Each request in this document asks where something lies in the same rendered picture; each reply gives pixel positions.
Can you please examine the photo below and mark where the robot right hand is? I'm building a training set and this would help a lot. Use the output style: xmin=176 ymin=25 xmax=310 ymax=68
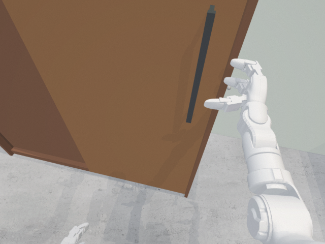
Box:
xmin=204 ymin=58 xmax=268 ymax=112

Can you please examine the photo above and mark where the robot right upper arm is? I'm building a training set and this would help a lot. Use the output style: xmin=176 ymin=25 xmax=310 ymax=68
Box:
xmin=247 ymin=194 xmax=325 ymax=244

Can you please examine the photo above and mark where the robot right forearm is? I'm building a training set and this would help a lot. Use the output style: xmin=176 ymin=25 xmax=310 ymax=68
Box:
xmin=237 ymin=101 xmax=313 ymax=235

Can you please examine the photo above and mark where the wardrobe door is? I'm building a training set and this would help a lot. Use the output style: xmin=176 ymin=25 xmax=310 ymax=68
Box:
xmin=0 ymin=0 xmax=85 ymax=163
xmin=2 ymin=0 xmax=247 ymax=194

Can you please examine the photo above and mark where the robot left hand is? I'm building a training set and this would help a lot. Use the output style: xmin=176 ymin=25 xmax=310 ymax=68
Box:
xmin=61 ymin=223 xmax=89 ymax=244

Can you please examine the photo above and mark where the handle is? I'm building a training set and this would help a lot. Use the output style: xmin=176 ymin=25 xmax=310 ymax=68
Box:
xmin=186 ymin=5 xmax=216 ymax=123

